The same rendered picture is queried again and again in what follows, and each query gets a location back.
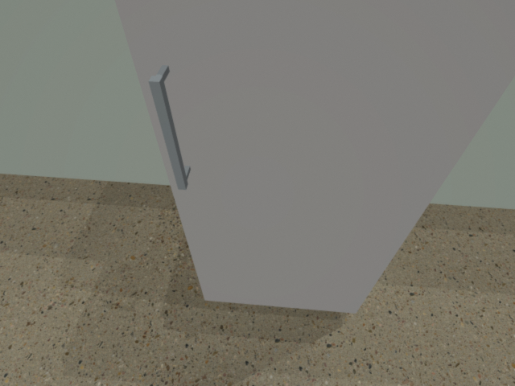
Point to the fridge door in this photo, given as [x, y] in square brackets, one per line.
[317, 131]

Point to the handle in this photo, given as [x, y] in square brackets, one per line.
[162, 106]

